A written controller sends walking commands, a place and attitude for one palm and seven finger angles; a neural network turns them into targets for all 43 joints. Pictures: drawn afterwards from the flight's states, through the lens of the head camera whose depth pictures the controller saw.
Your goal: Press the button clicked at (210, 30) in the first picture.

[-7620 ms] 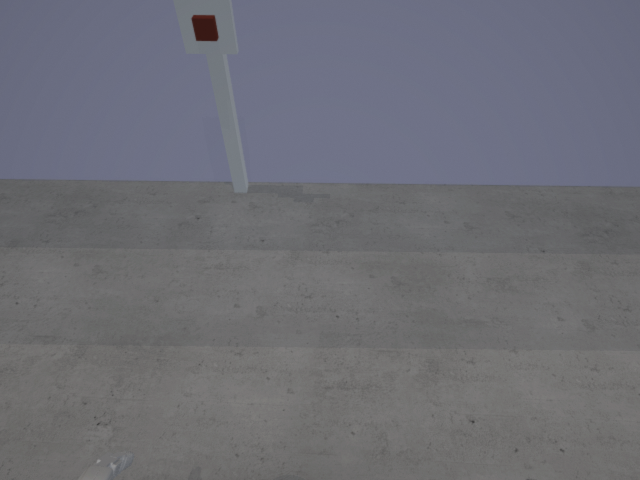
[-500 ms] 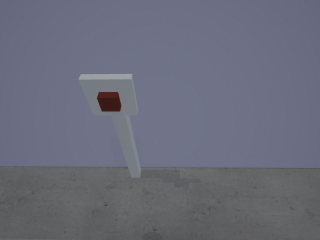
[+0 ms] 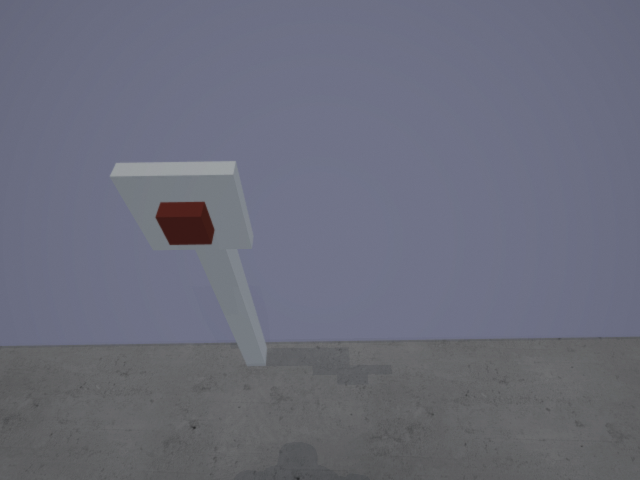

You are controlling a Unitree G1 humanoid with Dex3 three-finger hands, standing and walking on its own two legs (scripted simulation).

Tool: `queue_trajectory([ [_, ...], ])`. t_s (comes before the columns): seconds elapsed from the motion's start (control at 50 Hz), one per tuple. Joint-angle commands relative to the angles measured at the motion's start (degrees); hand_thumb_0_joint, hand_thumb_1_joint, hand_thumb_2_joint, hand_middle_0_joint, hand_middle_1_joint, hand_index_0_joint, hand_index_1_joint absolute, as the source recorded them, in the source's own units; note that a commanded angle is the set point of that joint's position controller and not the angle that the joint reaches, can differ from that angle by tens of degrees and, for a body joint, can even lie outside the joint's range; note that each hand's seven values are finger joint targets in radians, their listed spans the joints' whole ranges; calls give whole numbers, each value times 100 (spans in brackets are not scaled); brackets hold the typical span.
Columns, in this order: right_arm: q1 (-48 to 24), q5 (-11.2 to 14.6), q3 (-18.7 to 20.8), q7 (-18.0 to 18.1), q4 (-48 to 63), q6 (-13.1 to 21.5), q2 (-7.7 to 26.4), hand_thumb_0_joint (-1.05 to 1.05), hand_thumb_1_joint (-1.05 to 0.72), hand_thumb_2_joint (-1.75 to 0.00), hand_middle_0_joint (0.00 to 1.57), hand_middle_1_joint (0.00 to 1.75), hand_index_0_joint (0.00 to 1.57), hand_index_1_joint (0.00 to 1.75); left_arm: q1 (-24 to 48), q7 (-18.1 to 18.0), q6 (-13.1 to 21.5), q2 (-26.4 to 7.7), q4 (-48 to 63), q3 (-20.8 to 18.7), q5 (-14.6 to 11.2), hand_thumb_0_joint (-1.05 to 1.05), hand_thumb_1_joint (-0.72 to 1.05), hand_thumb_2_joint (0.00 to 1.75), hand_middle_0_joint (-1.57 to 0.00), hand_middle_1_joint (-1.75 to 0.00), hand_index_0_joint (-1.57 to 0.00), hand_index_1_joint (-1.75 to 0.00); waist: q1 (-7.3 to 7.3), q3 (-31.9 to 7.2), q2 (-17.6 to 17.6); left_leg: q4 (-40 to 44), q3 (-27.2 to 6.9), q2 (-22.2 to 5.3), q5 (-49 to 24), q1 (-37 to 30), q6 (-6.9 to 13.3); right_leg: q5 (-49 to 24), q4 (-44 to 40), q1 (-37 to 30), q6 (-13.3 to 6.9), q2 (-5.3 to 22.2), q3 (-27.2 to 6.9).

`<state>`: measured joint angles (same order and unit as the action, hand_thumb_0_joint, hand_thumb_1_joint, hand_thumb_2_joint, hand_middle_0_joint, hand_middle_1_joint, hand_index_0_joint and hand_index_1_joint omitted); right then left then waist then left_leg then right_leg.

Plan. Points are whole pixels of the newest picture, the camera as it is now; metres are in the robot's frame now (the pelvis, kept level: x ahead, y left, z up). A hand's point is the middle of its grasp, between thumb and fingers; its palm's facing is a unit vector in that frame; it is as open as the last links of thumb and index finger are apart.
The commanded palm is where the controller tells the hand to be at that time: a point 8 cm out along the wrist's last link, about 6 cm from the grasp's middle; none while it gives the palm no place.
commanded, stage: come to a stop and stand still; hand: left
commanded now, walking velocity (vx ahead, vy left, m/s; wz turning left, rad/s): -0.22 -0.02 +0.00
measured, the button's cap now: (187, 222) +0.48 +0.24 +0.00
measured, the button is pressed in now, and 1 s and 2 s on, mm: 0 0 0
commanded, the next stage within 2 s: look again from close up in 1.12 s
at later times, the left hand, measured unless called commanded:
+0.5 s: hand out of the picture +0.06 +0.19 -0.18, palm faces +0.07 -0.98 -0.20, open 7.4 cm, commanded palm none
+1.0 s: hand out of the picture +0.00 +0.12 -0.17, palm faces +0.08 -0.98 -0.16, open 7.4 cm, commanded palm none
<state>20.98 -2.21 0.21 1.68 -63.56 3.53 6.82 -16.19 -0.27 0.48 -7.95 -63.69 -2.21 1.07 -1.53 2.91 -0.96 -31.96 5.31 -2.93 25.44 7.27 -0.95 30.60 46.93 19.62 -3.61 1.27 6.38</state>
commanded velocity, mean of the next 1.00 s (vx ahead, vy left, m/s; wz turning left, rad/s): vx -0.05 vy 0.03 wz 0.00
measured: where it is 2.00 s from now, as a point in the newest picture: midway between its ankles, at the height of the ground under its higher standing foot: outside the picture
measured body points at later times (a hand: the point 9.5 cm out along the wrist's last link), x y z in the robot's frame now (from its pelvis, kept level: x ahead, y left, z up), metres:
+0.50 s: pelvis +0.04 +0.01 +0.00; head +0.08 +0.02 +0.45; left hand +0.06 +0.24 -0.16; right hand +0.14 -0.23 -0.14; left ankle +0.10 +0.10 -0.72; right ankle -0.02 -0.09 -0.68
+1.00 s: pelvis +0.03 -0.03 +0.01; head +0.05 -0.03 +0.46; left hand -0.01 +0.17 -0.15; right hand +0.05 -0.28 -0.15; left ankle +0.06 +0.10 -0.72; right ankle -0.05 -0.13 -0.72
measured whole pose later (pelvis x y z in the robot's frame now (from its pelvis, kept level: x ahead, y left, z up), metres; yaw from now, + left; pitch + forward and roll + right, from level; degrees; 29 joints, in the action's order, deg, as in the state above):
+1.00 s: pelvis +0.03 -0.03 +0.01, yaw +0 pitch -1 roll +1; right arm 15.6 -1.1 1.2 1.2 -62.6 -0.5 11.2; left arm -21.2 -1.5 0.3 -6.6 -62.5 -0.6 0.9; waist 1.1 1.7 1.1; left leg -29.9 2.4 -1.5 13.2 15.9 -1.2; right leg 23.2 29.1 5.3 -1.5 0.4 2.9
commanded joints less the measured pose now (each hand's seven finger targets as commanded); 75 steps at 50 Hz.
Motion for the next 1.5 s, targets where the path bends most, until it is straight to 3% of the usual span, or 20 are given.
queue_trajectory([
  [0.0, 112, 162, 139, 70, 207, -29, 779, 0, -90, -90, 20, 30, 20, 30, -1173, 0, 282, -453, 101, -146, 23, 0, 90, 90, -20, -30, -20, -30, 715, -408, 349, -839, -236, -484, -3493, 1071, 513, -2937, -1628, -1854, -37, 339, -471],
  [0.02, 26, 214, 88, 58, 353, -14, 508, 0, -90, -90, 20, 30, 20, 30, -1714, -103, 312, -896, -82, -240, 24, 0, 90, 90, -20, -30, -20, -30, 834, -639, 1616, -1940, 83, 89, -1097, 2013, 223, -5287, -2062, -2578, -520, 1617, -2027],
  [0.04, -194, 231, 82, 86, 408, -69, 439, 0, -90, -90, 20, 30, 20, 30, -1781, -130, 319, -990, -162, -157, -50, 0, 90, 90, -20, -30, -20, -30, 790, -671, 1417, -2786, -301, 212, 1031, 1961, 142, -7388, -2245, -2322, -1097, 2288, -2467],
  [0.06, -89, 227, 88, 121, 352, -119, 338, 0, -90, -90, 20, 30, 20, 30, -1329, -191, 293, -878, -48, -110, -27, 0, 90, 90, -20, -30, -20, -30, 557, -568, 718, -2746, -589, 103, 1020, 1848, 103, -7852, -2111, -2149, -1217, 2223, -2082],
  [0.16, -339, 234, 136, 8, 248, -375, 111, 0, -90, -90, 20, 30, 20, 30, -241, -284, 136, -785, 419, -78, 53, 0, 90, 90, -20, -30, -20, -30, 239, -4, 976, -1640, -208, 101, 251, 1675, -1, -7012, -2062, -1323, -706, 1429, -761],
  [0.32, -498, 144, 256, -17, 581, -461, 476, 0, -90, -90, 20, 30, 20, 30, -164, -271, -46, -1049, 718, -230, 15, 0, 90, 90, -20, -30, -20, -30, 108, -369, 808, -48, -23, 250, -1374, 778, -2, -5805, -1526, -1194, -478, 1250, -781],
  [0.36, -46, 89, 337, 6, 564, -374, 917, 0, -90, -90, 20, 30, 20, 30, -156, -270, -92, -777, 853, -176, -33, 0, 90, 90, -20, -30, -20, -30, -73, -726, -328, 488, -1035, -841, -4745, -626, 553, -3286, -476, -175, 92, 523, -290],
  [0.38, 15, 114, 360, 21, 650, -359, 1233, 0, -90, -90, 20, 30, 20, 30, -281, -289, -129, -489, 909, -115, -93, 0, 90, 90, -20, -30, -20, -30, -27, -856, -1455, 889, -2141, -1919, -6830, -467, 1411, 402, 666, 143, 366, -54, -190],
  [0.44, -932, 90, 240, 59, 991, -364, 1001, 0, -90, -90, 20, 30, 20, 30, -149, -300, -254, -569, 844, -145, -7, 0, 90, 90, -20, -30, -20, -30, 176, -327, -1155, 1470, -1735, -1631, -3532, 1035, 1477, 361, 1786, 25, 253, 52, -872],
  [0.64, -770, 44, 383, -56, 902, -415, 1139, 0, -90, -90, 20, 30, 20, 30, -681, -110, -154, -266, 609, 23, 33, 0, 90, 90, -20, -30, -20, -30, 159, -622, -426, 1861, -1425, -950, 22, 788, 854, -403, -1422, -780, 273, -71, -182],
  [0.74, -974, 86, 216, -184, 954, -422, 559, 0, -90, -90, 20, 30, 20, 30, -398, -137, 38, -947, 681, 19, 41, 0, 90, 90, -20, -30, -20, -30, 121, 183, 1144, 36, -307, 119, -771, 1123, 55, 508, -3925, 71, -407, 1469, -2106],
  [0.82, -694, 94, 159, -131, 650, -255, 605, 0, -90, -90, 20, 30, 20, 30, -510, -146, 185, -748, 522, 39, 13, 0, 90, 90, -20, -30, -20, -30, 140, 100, 954, 140, -271, 78, -1564, 1002, 105, -3026, -2842, -843, -227, 1028, -1323],
  [1.0, -405, 177, 128, 44, 369, -299, 809, 0, -90, -90, 20, 30, 20, 30, -841, -248, 22, -759, 304, -37, -19, 0, 90, 90, -20, -30, -20, -30, 240, -188, -33, 145, -475, -276, -3585, 239, 238, -3894, -2050, -996, 77, 726, -891],
  [1.18, -473, 162, 176, 44, 444, -353, 795, 0, -90, -90, 20, 30, 20, 30, -596, -259, -66, -595, 390, 4, -8, 0, 90, 90, -20, -30, -20, -30, 241, -160, 150, 438, -782, -368, -2875, 387, 343, -2448, -2142, -783, 117, 574, -891],
  [1.2, -1182, 194, 144, -8, 915, -252, 878, 0, -90, -90, 20, 30, 20, 30, -1088, -434, 161, -636, 304, 71, 38, 0, 90, 90, -20, -30, -20, -30, 454, 134, 155, -878, -480, -263, -2894, 610, 236, -5181, -2594, -435, 325, 813, -1607],
  [1.22, -707, 173, 141, -101, 1052, -313, 585, 0, -90, -90, 20, 30, 20, 30, -640, -389, 216, -1004, 637, 23, 43, 0, 90, 90, -20, -30, -20, -30, 62, -61, 617, -848, -413, 25, -793, 1326, 216, -5057, -2441, -942, 25, 1223, -1627],
  [1.24, -810, 154, 147, -113, 1042, -362, 532, 0, -90, -90, 20, 30, 20, 30, -528, -342, 235, -1007, 721, 30, 34, 0, 90, 90, -20, -30, -20, -30, 152, -89, 482, -907, -322, 90, -382, 1361, 207, -4998, -2364, -988, -197, 1274, -1655],
  [1.3, -391, 144, 124, -134, 1019, -298, 593, 0, -90, -90, 20, 30, 20, 30, -262, -355, 241, -902, 936, 30, 44, 0, 90, 90, -20, -30, -20, -30, -35, -548, 974, -23, -341, 98, -1507, 799, 249, -5037, -1708, -1293, -146, 750, -990],
  [1.36, -330, 117, 156, -72, 986, -237, 1002, 0, -90, -90, 20, 30, 20, 30, -350, -356, 56, -677, 1018, 72, -7, 0, 90, 90, -20, -30, -20, -30, 113, -439, -430, 254, -1107, -533, -3257, 443, 616, -2042, -1501, -706, 169, 161, -616],
  [1.48, -686, 96, 156, -104, 1145, -328, 1045, 0, -90, -90, 20, 30, 20, 30, -331, -236, -49, -816, 969, 127, 35, 0, 90, 90, -20, -30, -20, -30, 191, 389, 37, 1139, -1306, -311, -159, 1324, 526, -510, -2073, -397, 113, 120, -752],
])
